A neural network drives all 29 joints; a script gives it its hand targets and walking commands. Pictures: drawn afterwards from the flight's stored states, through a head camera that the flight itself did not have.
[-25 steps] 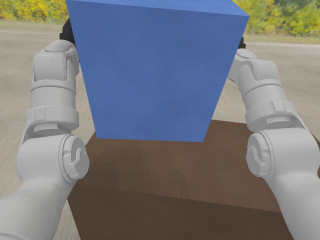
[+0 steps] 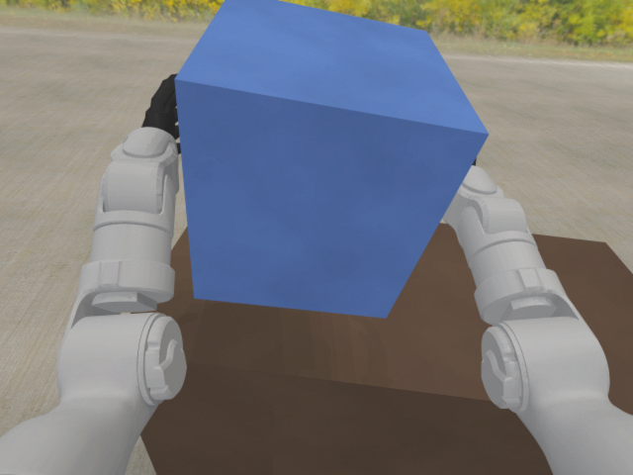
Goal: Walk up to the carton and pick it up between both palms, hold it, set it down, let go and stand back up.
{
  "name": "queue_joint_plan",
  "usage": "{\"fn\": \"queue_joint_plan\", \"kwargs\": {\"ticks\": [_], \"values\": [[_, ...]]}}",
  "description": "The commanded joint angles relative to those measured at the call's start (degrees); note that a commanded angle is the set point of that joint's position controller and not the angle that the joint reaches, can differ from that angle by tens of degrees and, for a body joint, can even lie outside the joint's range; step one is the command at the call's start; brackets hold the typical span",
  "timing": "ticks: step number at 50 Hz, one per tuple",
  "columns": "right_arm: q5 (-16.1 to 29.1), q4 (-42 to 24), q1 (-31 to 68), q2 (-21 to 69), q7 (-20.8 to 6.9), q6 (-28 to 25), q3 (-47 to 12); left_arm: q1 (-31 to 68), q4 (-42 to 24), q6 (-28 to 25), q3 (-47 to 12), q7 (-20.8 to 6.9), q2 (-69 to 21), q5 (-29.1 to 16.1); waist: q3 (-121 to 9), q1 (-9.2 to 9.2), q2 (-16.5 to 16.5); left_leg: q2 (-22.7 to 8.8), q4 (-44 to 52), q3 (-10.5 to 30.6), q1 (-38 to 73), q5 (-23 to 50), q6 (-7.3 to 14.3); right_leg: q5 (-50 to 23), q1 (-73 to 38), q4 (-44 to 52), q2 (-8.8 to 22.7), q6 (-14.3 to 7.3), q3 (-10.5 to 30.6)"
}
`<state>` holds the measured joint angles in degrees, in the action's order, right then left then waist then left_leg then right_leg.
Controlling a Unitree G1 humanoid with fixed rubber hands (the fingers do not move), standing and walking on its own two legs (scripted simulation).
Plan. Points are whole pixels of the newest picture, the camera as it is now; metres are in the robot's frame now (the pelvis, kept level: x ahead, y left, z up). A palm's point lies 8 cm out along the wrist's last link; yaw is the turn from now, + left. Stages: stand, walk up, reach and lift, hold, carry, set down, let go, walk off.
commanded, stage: set down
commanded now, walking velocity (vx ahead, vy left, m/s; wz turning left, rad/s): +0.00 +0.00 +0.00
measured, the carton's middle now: (312, 162) +0.44 -0.03 +0.25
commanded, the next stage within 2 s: none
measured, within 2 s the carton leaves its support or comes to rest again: neither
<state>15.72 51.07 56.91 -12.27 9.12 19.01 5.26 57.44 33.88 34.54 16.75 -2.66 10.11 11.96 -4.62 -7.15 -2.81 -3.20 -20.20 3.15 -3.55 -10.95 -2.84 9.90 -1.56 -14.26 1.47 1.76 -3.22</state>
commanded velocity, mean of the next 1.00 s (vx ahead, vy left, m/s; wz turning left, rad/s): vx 0.00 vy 0.00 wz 0.00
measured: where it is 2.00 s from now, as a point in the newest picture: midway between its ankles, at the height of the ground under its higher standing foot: outside the picture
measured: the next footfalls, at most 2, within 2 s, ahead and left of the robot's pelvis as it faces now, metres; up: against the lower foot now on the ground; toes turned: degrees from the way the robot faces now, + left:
none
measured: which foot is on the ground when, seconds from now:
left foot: down 0.00-1.00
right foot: down 0.00-1.00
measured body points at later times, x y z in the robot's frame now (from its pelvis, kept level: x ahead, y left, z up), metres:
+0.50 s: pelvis +0.00 +0.00 +0.00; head -0.05 +0.05 +0.45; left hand +0.43 +0.16 +0.25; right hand +0.40 -0.20 +0.23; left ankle +0.01 +0.15 -0.75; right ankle -0.02 -0.14 -0.75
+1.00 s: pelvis +0.00 +0.00 +0.00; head -0.04 +0.02 +0.45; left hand +0.44 +0.14 +0.23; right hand +0.40 -0.21 +0.20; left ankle +0.01 +0.15 -0.75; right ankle -0.02 -0.14 -0.75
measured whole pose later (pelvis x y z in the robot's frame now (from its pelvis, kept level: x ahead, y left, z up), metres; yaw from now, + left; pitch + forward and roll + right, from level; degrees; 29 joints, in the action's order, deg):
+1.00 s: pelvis +0.00 +0.00 +0.00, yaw -2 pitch -3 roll +0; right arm 4.9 54.1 51.6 -9.3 6.7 12.4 11.4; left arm 55.6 45.3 23.5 19.6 -2.1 7.6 12.4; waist -3.5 -4.9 -1.9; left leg -2.6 -17.4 1.4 -5.2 -9.3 -2.3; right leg 9.4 2.3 -14.8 2.2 2.3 -1.5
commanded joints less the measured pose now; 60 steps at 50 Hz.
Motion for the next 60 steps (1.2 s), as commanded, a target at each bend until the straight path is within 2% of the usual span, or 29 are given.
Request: {"fn": "queue_joint_plan", "kwargs": {"ticks": [1, 6, 10, 18, 24, 30, 36, 41, 48, 56, 60], "values": [[2.93, -17.26, 50.95, 30.47, -7.22, -3.72, -11.26, 35.24, -0.97, -2.78, -10.83, -10.25, -29.13, -5.07, -16.75, 2.00, 0.07, 7.13, 2.18, -4.08, 5.63, 16.24, 1.56, -16.50, -5.00, 0.15, -5.17, 1.48, -0.57], [2.00, -17.39, 49.57, 30.25, -7.39, -4.43, -10.94, 34.18, 0.46, -3.31, -8.09, -11.30, -27.36, -3.46, -16.54, 2.88, -2.23, 7.20, 2.85, -4.90, 6.64, 16.84, 2.18, -17.10, -4.89, 0.31, -5.55, 1.86, -1.06], [0.98, -19.12, 49.47, 29.91, -7.54, -6.05, -10.39, 35.01, -0.64, -4.37, -9.41, -11.05, -28.72, -4.08, -18.78, 2.25, -1.44, 7.01, 1.94, -5.11, 10.04, 19.52, 1.51, -17.70, -2.81, 0.41, -5.93, 1.56, -1.73], [-0.99, -21.88, 49.71, 29.15, -7.81, -9.86, -9.20, 37.34, -4.38, -7.18, -16.67, -8.89, -34.74, -7.12, -24.71, -0.54, 4.87, 6.38, -1.13, -4.57, 16.23, 25.20, -1.45, -18.49, 1.48, 0.26, -6.00, 0.31, -2.62], [-3.14, -16.97, 46.78, 27.91, -8.65, -10.61, -6.41, 36.71, -3.68, -8.19, -18.43, -7.65, -36.44, -6.79, -22.32, -1.66, 8.47, 5.76, -1.24, -4.10, 16.57, 24.14, -2.95, -15.19, 4.07, 0.85, -5.65, -0.53, -3.01], [-4.52, -12.80, 44.90, 27.78, -9.94, -10.37, -4.69, 33.94, -0.22, -8.06, -15.17, -7.79, -34.82, -4.98, -18.49, -0.30, 7.14, 5.86, 0.23, -4.43, 12.88, 21.07, -2.36, -14.48, 2.91, 0.58, -5.33, -0.08, -3.05], [-4.47, -15.01, 46.64, 29.85, -10.94, -11.04, -6.58, 33.23, 1.74, -9.31, -12.55, -7.66, -33.61, -4.71, -21.14, 2.18, 3.42, 6.42, 0.59, -4.91, 10.69, 21.10, -0.91, -18.58, 0.31, -0.74, -5.49, 1.05, -2.85], [-5.62, -16.84, 47.95, 31.56, -11.20, -11.87, -7.32, 34.20, 3.85, -11.28, -11.53, -7.49, -33.12, -5.18, -23.66, 3.16, 0.59, 6.66, 1.17, -5.28, 9.48, 19.14, 0.21, -20.16, -0.42, -1.14, -5.53, 1.76, -2.47], [-9.50, -15.58, 47.57, 32.94, -10.94, -12.95, -4.65, 36.82, 7.53, -14.34, -11.42, -7.54, -33.30, -5.93, -24.66, 2.27, -0.29, 6.67, 1.97, -5.62, 9.09, 15.81, 0.43, -20.09, 0.86, -0.87, -5.20, 2.14, -2.23], [-14.14, -10.37, 42.55, 31.42, -10.64, -13.36, 1.28, 35.24, 10.67, -15.42, -10.02, -8.50, -32.81, -4.17, -20.90, -0.03, 3.21, 6.29, 2.12, -5.99, 10.57, 16.39, -1.25, -19.14, 2.51, -0.19, -4.81, 1.64, -2.88], [-15.32, -9.51, 40.77, 30.38, -11.11, -14.01, 3.05, 34.12, 10.23, -15.61, -9.64, -8.66, -32.66, -3.23, -20.54, -0.29, 5.41, 5.95, 1.51, -6.22, 11.84, 19.13, -2.33, -18.89, 3.18, -0.21, -4.89, 1.20, -3.58]]}}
